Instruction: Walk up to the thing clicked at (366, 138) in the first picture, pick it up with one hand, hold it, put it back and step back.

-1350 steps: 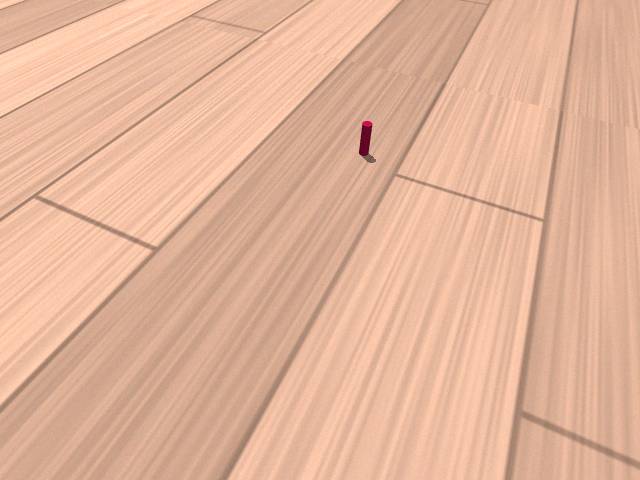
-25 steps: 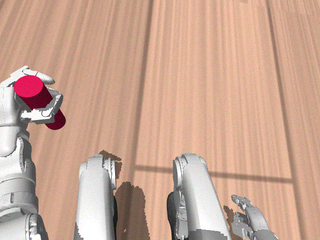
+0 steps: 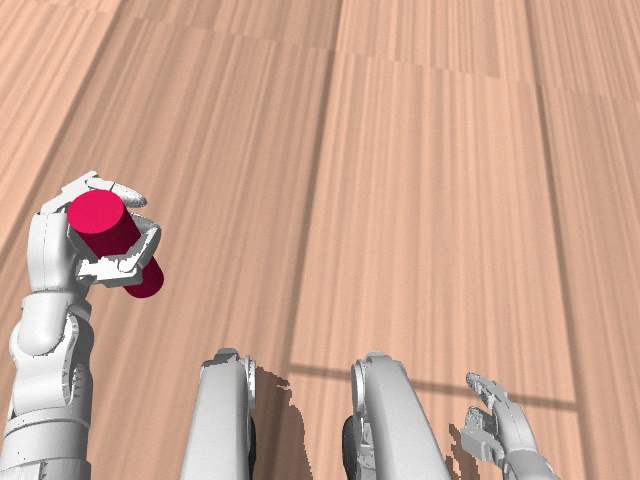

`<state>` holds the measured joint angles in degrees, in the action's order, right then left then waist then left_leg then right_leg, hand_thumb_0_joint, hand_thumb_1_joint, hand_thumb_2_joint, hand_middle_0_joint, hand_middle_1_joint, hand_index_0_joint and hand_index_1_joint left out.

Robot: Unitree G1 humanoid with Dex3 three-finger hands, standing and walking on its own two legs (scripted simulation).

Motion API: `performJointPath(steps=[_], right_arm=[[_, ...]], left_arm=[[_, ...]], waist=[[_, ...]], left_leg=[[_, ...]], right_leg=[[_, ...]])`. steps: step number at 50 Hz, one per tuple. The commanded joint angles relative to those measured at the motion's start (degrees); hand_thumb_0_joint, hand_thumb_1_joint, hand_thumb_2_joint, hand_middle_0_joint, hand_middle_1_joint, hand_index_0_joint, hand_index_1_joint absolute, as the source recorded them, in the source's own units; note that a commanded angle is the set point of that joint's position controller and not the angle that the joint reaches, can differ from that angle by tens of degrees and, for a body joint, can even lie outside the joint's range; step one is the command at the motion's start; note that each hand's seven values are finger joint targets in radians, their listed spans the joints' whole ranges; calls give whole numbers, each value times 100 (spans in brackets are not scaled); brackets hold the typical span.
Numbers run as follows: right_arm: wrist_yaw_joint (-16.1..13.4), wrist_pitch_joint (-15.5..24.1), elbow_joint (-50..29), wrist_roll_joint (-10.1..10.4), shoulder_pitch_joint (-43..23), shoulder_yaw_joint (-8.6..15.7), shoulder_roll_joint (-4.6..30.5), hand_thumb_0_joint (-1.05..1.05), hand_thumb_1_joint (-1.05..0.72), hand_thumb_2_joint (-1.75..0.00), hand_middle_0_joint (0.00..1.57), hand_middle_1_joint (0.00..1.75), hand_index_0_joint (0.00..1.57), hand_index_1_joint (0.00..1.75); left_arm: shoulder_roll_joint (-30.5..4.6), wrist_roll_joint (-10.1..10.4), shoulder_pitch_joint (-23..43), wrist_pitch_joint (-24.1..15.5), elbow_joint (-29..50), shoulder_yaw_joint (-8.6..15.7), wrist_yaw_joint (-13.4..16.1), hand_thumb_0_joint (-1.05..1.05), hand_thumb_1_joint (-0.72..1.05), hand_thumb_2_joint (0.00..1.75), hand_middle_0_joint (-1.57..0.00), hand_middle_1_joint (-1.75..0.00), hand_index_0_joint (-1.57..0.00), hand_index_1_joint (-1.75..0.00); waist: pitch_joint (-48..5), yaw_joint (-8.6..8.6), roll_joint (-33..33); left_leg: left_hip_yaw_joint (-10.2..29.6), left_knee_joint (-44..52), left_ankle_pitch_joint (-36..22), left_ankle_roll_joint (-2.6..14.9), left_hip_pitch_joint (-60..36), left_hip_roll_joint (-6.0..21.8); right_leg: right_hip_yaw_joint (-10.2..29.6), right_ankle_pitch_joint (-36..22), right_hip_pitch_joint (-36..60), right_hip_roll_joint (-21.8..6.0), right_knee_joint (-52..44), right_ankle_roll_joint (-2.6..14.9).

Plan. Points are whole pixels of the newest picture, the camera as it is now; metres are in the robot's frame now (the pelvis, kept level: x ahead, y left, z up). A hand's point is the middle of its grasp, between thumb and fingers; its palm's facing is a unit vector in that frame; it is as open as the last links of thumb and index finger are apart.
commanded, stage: lift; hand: left
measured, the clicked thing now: (124, 251) +0.38 +0.23 -0.01
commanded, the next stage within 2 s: hold in 1.38 s
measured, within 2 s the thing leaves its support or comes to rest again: neither
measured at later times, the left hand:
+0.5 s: hand (62, 187) +0.37 +0.21 +0.16, palm faces +0.11 -0.99 -0.01, open 6.7 cm
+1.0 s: hand (42, 136) +0.37 +0.20 +0.21, palm faces +0.10 -1.00 +0.00, open 6.7 cm
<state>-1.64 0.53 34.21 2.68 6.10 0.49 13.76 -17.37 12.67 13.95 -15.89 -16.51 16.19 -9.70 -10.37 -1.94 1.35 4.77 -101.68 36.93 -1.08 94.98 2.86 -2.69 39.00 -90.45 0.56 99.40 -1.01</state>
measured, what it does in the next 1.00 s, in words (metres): rises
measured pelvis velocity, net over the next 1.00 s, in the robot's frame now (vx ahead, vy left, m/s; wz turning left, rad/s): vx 0.05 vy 0.01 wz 0.05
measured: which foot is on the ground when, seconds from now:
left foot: down 0.00-1.00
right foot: down 0.00-1.00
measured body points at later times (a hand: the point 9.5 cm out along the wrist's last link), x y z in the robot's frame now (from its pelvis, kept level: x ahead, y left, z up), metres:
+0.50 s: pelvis +0.03 +0.01 +0.12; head +0.12 +0.03 +0.56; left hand +0.36 +0.26 +0.16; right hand +0.18 -0.24 +0.02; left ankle +0.07 +0.13 -0.50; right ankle +0.06 -0.13 -0.50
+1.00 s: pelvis +0.05 +0.01 +0.17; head +0.12 +0.02 +0.62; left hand +0.36 +0.25 +0.22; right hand +0.19 -0.23 +0.07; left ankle +0.07 +0.13 -0.50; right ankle +0.06 -0.13 -0.50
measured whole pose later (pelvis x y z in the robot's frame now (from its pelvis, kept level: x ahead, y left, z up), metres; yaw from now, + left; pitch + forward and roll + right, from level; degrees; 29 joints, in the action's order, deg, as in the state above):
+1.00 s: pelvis +0.05 +0.01 +0.17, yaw +3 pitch +12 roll -2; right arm -2.3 3.0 36.2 1.5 13.0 0.0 12.6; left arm -12.8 11.3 6.9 -18.7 -21.7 9.0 -7.1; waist -4.4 -1.8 0.7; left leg 1.8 -60.1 26.7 -0.6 45.7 2.3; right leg -1.6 27.9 -41.7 -0.4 57.4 -1.3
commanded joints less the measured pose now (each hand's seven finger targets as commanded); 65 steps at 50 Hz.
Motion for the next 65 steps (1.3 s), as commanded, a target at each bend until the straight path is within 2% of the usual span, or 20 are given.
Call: performJointPath(steps=[1, 3, 4, 6, 12, 13, 15, 16, 19, 22, 25, 27, 30, 33, 37, 43, 50, 53, 55, 65], right_arm=[[-130, 274, -598, 1, 461, 346, 913, 0, -89, -89, 20, 30, 20, 30], [-145, 315, -588, 0, 500, 317, 851, 0, -90, -89, 20, 30, 20, 30], [-153, 336, -574, 2, 533, 325, 854, 0, -90, -89, 20, 30, 20, 30], [-154, 376, -513, -16, 572, 322, 853, 0, -90, -89, 20, 30, 20, 30], [-127, 425, -591, -18, 558, 292, 799, 0, -89, -89, 20, 30, 20, 30], [-130, 434, -566, -28, 613, 305, 825, 0, -90, -89, 20, 30, 20, 30], [-113, 441, -627, -28, 599, 291, 804, 0, -90, -89, 20, 30, 20, 30], [-112, 459, -617, -25, 543, 272, 786, 0, -90, -89, 20, 30, 20, 30], [-115, 491, -615, -35, 592, 277, 795, 0, -90, -89, 20, 30, 20, 30], [-143, 514, -573, -45, 669, 267, 782, 0, -90, -89, 20, 30, 20, 30], [-135, 524, -585, -63, 679, 259, 777, 0, -90, -89, 20, 30, 20, 30], [-144, 527, -512, -73, 753, 269, 783, 0, -90, -89, 20, 30, 20, 30], [-124, 533, -526, -88, 747, 261, 766, 0, -90, -89, 20, 30, 20, 30], [-125, 516, -562, -89, 689, 240, 736, 0, -90, -89, 20, 30, 20, 30], [-130, 507, -531, -109, 739, 227, 707, 0, -90, -89, 20, 30, 20, 30], [-113, 507, -521, -120, 661, 242, 702, 0, -90, -89, 20, 30, 20, 30], [-118, 464, -432, -145, 774, 231, 693, 0, -90, -89, 20, 30, 20, 30], [-104, 438, -437, -158, 701, 234, 687, 0, -90, -89, 20, 30, 20, 30], [-96, 443, -463, -150, 663, 259, 721, 0, -89, -89, 20, 30, 20, 30], [-92, 386, -398, -165, 696, 243, 696, 0, -90, -89, 20, 30, 20, 30]], left_arm=[[-938, 141, 1032, -314, 1669, 210, 165, 0, 57, 124, -129, -139, -133, -135], [-784, 147, 881, -265, 1573, 49, 180, 0, 53, 123, -129, -138, -133, -135], [-790, 127, 755, -210, 1407, 86, 208, 0, 53, 122, -130, -137, -133, -135], [-787, 101, 977, -234, 1452, 19, 199, 0, 53, 121, -129, -136, -132, -133], [-707, 1, 931, -314, 1351, -78, 288, 0, 50, 120, -130, -136, -133, -134], [-656, -43, 854, -308, 1167, -120, 287, 0, 50, 120, -130, -136, -133, -133], [-608, -35, 610, -326, 1126, -120, 297, 0, 49, 119, -130, -136, -134, -133], [-626, -19, 792, -379, 1256, -186, 258, 0, 47, 120, -131, -137, -134, -134], [-565, -25, 916, -458, 1350, -264, 267, 0, 47, 118, -129, -135, -132, -133], [-650, 8, 843, -503, 1202, -138, 269, 0, 43, 118, -129, -135, -132, -132], [-460, 7, 868, -561, 1221, -340, 268, 0, 44, 118, -129, -135, -132, -132], [-480, 1, 853, -578, 1088, -326, 241, 0, 45, 119, -129, -135, -132, -133], [-446, -9, 796, -616, 1081, -327, 260, 0, 44, 120, -130, -136, -133, -134], [-430, -26, 761, -645, 1030, -367, 260, 0, 43, 119, -130, -136, -132, -133], [-380, -27, 803, -658, 1028, -424, 269, 0, 43, 119, -128, -135, -131, -133], [-376, -52, 918, -753, 1054, -392, 294, 0, 44, 120, -129, -136, -132, -134], [-241, 4, 731, -763, 796, -470, 201, 0, 44, 118, -127, -134, -130, -132], [-184, -19, 791, -771, 743, -533, 168, 0, 48, 119, -126, -134, -130, -132], [-304, -15, 827, -800, 771, -393, 155, 0, 49, 120, -128, -136, -131, -133], [-258, 49, 879, -835, 763, -404, 56, 0, 45, 120, -129, -137, -132, -134]], waist=[[-3129, -78, 426], [-2880, -120, 287], [-2810, -126, 177], [-2611, -176, 367], [-2173, -6, 530], [-2088, -60, 507], [-2023, 4, 412], [-1876, -16, 510], [-1930, -27, 577], [-1860, -47, 371], [-1721, -73, 315], [-1727, -93, 308], [-1695, -12, 217], [-1482, 15, 220], [-1449, -30, 193], [-1245, 8, 283], [-1319, -7, 158], [-1006, -4, 133], [-1074, 33, 103], [-1123, 43, 75]], left_leg=[[-24, 1841, -1447, 242, -3317, -97], [-87, 1968, -1607, 263, -3365, -112], [-104, 2025, -1762, 281, -3469, -109], [-98, 2241, -1729, 253, -3671, -111], [-70, 3062, -1558, 151, -4346, -133], [-8, 3181, -1584, 139, -4498, -98], [-52, 3351, -1688, 132, -4591, -129], [-74, 3482, -1457, 132, -4621, -141], [-44, 3729, -1545, 99, -5064, -112], [-99, 3876, -1679, 124, -5123, -141], [-123, 4097, -1690, 121, -5327, -145], [-155, 4135, -1914, 120, -5483, -135], [-173, 4310, -2121, 119, -5656, -136], [-218, 4534, -1853, 118, -5715, -156], [-275, 4684, -2058, 127, -5900, -168], [-288, 5022, -1903, 107, -6216, -154], [-324, 5069, -2799, 118, -6560, -135], [-348, 5190, -2561, 117, -6478, -147], [-303, 5312, -2369, 106, -6540, -149], [-392, 5350, -2930, 133, -6819, -164]], right_leg=[[30, -1703, 2094, 88, -1873, 216], [58, -1918, 2423, 82, -2151, 183], [73, -2074, 2587, 82, -2273, 168], [78, -2052, 2674, 67, -2416, 187], [13, -1842, 3143, 39, -2937, 252], [-18, -1852, 3110, 39, -2990, 249], [-32, -1957, 3432, 35, -3178, 249], [-17, -1776, 3439, 39, -3306, 248], [-18, -1863, 3612, 21, -3479, 243], [-9, -2010, 4004, 28, -3727, 221], [-16, -2034, 4200, 31, -3942, 221], [-13, -2236, 4312, 36, -4038, 207], [-26, -2423, 4605, 26, -4180, 208], [1, -2200, 4776, 23, -4430, 199], [39, -2460, 5116, 16, -4651, 172], [32, -2303, 5241, 15, -4898, 187], [27, -3101, 5688, 38, -5007, 170], [45, -2909, 5666, 28, -5130, 173], [31, -2728, 5772, 25, -5183, 178], [96, -3290, 6120, 6, -5334, 139]])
